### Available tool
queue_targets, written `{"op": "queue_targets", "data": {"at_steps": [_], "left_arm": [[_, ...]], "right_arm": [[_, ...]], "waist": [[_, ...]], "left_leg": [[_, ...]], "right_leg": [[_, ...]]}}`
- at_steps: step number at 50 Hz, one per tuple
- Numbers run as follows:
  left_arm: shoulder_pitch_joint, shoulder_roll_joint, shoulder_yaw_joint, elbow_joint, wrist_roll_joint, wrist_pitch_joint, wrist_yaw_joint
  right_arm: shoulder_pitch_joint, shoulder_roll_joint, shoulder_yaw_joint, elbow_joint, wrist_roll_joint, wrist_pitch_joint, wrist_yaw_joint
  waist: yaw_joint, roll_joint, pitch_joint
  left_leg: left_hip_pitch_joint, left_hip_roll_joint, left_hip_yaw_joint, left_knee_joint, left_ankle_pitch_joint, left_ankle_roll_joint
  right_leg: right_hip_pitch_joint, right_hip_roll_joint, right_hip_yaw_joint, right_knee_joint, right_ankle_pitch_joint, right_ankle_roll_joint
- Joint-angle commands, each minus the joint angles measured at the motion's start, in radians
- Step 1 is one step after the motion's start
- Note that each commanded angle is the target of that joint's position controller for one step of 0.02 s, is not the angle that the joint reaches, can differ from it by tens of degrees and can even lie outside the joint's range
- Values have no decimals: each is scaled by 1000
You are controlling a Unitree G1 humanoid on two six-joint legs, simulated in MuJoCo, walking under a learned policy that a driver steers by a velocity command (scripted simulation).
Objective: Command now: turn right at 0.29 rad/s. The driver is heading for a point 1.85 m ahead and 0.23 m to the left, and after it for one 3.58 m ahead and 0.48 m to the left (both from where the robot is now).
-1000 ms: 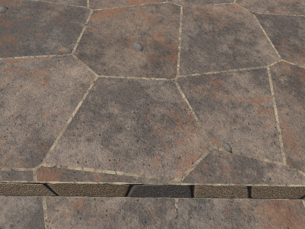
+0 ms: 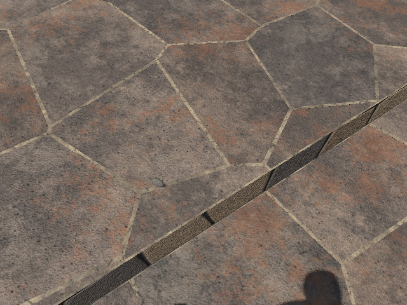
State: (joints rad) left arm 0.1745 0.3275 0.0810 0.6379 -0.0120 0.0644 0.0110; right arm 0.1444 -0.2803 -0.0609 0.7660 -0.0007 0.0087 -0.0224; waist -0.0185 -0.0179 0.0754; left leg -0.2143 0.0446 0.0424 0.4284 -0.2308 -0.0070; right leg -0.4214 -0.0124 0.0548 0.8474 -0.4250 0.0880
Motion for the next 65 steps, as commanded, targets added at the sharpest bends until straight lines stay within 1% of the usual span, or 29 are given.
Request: {"op": "queue_targets", "data": {"at_steps": [1, 2, 3, 4, 5, 6, 7, 8, 9, 10, 12, 14, 16, 17, 18, 19, 20, 21, 22, 23, 24, 25, 26, 28, 33, 37, 44, 51, 65], "left_arm": [[-15, 71, 12, -81, 2, -17, -4], [21, 68, 13, -65, 3, -17, -6], [48, 73, 16, -50, 6, -16, -6], [58, 103, 20, -54, 9, -15, 0], [72, 186, 30, -74, 21, -12, 17], [47, 135, 10, -73, 49, -29, 6], [12, 104, 1, -73, 52, -48, -4], [-15, 86, -4, -56, 47, -61, -4], [-38, 95, -3, -51, 38, -68, -3], [-58, 96, -3, -44, 29, -73, -1], [-72, 69, -13, -28, 29, -75, 4], [-83, 54, -16, -16, 28, -72, 4], [-74, 54, -16, 3, 27, -67, 4], [-77, 51, -17, 11, 25, -65, 4], [-90, 45, -20, 18, 19, -64, 4], [-85, 36, -25, 32, 12, -64, 2], [-49, 25, -29, 50, 17, -71, -1], [-21, 25, -29, 54, 33, -79, -8], [-18, 23, -26, 58, 35, -79, -8], [-65, 44, -24, 65, 35, -76, -4], [-83, 39, -21, 65, 29, -72, 1], [-86, 30, -22, 71, 25, -64, 6], [-75, 33, -21, 80, 25, -59, 9], [-63, 28, -20, 99, 25, -57, 10], [-47, 27, -18, 153, 20, -61, 11], [-34, 31, -17, 196, 18, -62, 14], [-20, 37, -20, 264, 15, -63, 21], [-17, 34, -24, 319, 13, -61, 24], [-10, 21, -35, 394, 11, -60, 25]], "right_arm": [[-28, -209, -49, -52, 17, -9, 8], [-40, -203, -44, -48, 25, -9, 10], [-24, -178, -33, -36, 30, -11, 11], [32, -136, -17, -13, 16, -20, 16], [60, -59, 13, -33, -43, -31, 28], [-16, -93, 2, -53, -23, -27, 15], [-32, -152, -14, -46, -4, -18, 5], [-22, -151, -19, -33, 1, -13, 2], [1, -150, -24, -8, 1, -4, -5], [13, -152, -28, 0, -5, 3, -10], [43, -122, -21, 17, 0, 5, -10], [31, -94, -10, 21, 3, 4, -9], [10, -91, -5, 19, 3, 1, -8], [18, -94, -4, 25, 4, 0, -7], [38, -90, -2, 36, 3, -2, -5], [58, -89, 2, 47, -5, -6, -2], [64, -120, -1, 49, -19, -8, -2], [62, -183, -11, 46, -18, -8, -6], [39, -191, -18, 65, -4, -10, -1], [24, -142, -7, 58, -4, -15, 6], [21, -120, 0, 68, -13, -21, 5], [14, -114, 4, 74, -15, -28, 5], [17, -108, 7, 80, -14, -34, 5], [37, -107, 10, 99, -12, -39, 2], [41, -106, 16, 127, -10, -33, -8], [41, -102, 20, 149, -9, -31, -10], [41, -93, 25, 186, -8, -28, -11], [52, -86, 30, 219, -8, -28, -13], [93, -73, 40, 260, -7, -28, -19]], "waist": [[-5, 204, -147], [19, 195, -144], [34, 176, -140], [27, 100, -163], [-11, -180, -226], [33, -223, -214], [37, -155, -164], [23, -151, -144], [16, -141, -129], [10, -135, -114], [-5, -117, -124], [7, -120, -126], [24, -118, -126], [22, -115, -127], [6, -105, -124], [-12, -86, -115], [-2, -48, -119], [38, 41, -113], [55, 118, -105], [20, 87, -83], [19, 86, -84], [20, 92, -73], [18, 83, -72], [14, 63, -78], [7, 28, -68], [7, 14, -65], [10, 13, -61], [12, 20, -58], [15, 17, -48]], "left_leg": [[113, 219, -157, -62, 416, 220], [87, 209, -145, -33, 393, 199], [40, 189, -129, -1, 341, 159], [-46, 151, -91, 55, 221, 83], [-200, 54, 4, 260, -178, -21], [-220, 22, -47, 354, -398, -57], [-221, 34, -71, 450, -396, -70], [-235, 37, -84, 482, -354, -74], [-243, 37, -85, 495, -317, -81], [-234, 39, -92, 506, -272, -90], [-173, 31, -82, 485, -221, -100], [-132, 28, -68, 376, -196, -99], [-98, 21, -61, 271, -186, -92], [-71, 17, -57, 207, -154, -86], [-23, 10, -48, 108, -78, -75], [47, 7, -46, -26, 65, -58], [119, 38, -92, -49, 191, -38], [138, 87, -129, -16, 296, -4], [45, 75, -115, 1, 142, 36], [-8, 58, -112, -24, 54, 35], [-25, 53, -109, -39, 29, 20], [-28, 43, -102, -41, 49, 6], [-17, 39, -96, -37, 62, -3], [-3, 32, -88, -27, 70, -9], [11, 22, -82, -24, 69, -4], [16, 15, -77, -25, 75, -2], [17, 4, -68, -31, 82, -3], [14, -4, -61, -35, 83, -4], [3, -12, -54, -38, 70, -3]], "right_leg": [[93, 21, -67, -203, 65, -22], [167, 32, -84, -332, 165, -44], [265, 42, -88, -470, 270, -73], [403, -20, 2, -513, 414, -103], [541, -264, 271, -473, 786, -189], [373, -350, 346, -498, 724, -357], [325, -307, 310, -522, 636, -374], [313, -257, 255, -524, 573, -336], [309, -225, 220, -525, 539, -305], [287, -219, 205, -522, 581, -298], [254, -190, 153, -514, 629, -296], [257, -169, 132, -505, 589, -292], [269, -177, 158, -498, 534, -303], [266, -178, 171, -496, 497, -303], [250, -168, 170, -489, 446, -290], [219, -149, 160, -487, 379, -259], [181, -121, 151, -482, 314, -213], [156, -68, 105, -459, 243, -174], [204, -12, 41, -465, 203, -141], [240, -4, 30, -436, 203, -124], [255, -7, 28, -424, 218, -126], [255, -14, 36, -423, 253, -132], [250, -12, 35, -423, 277, -134], [251, -15, 35, -425, 300, -136], [244, -13, 29, -430, 324, -127], [250, -13, 25, -432, 340, -121], [258, -13, 20, -435, 353, -119], [262, -12, 15, -439, 354, -120], [251, -7, 6, -446, 335, -118]]}}
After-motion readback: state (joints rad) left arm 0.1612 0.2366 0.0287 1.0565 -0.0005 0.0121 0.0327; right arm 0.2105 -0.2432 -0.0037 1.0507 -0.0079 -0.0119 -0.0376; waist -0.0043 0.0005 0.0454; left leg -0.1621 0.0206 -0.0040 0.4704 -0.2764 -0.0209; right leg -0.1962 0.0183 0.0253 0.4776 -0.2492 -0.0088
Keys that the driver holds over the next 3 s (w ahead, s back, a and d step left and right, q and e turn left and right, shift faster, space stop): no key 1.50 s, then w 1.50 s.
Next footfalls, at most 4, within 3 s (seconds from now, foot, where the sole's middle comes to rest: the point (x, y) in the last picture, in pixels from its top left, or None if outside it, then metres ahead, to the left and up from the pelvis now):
0.08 right None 0.04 -0.14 -0.78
0.40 left None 0.03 0.10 -0.78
2.18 right None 0.40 -0.14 -0.78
2.82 left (157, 178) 0.82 0.16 -0.65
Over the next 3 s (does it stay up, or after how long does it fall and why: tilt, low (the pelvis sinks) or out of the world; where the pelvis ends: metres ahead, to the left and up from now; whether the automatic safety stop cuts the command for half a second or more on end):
stays up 0.71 0.09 0.06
